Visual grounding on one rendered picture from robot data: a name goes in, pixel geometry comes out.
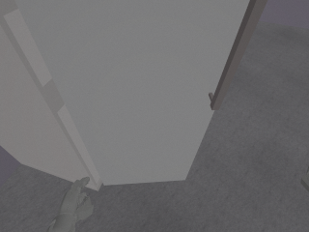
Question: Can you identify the handle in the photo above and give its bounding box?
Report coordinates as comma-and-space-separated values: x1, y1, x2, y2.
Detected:
209, 0, 267, 110

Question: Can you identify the robot left forearm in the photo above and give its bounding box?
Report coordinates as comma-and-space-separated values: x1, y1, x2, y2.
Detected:
46, 214, 76, 232

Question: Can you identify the fridge door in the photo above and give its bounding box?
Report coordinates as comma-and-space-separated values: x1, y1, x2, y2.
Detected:
15, 0, 250, 186

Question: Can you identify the left robot hand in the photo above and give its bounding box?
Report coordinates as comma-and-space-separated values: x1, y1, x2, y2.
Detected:
57, 177, 94, 223

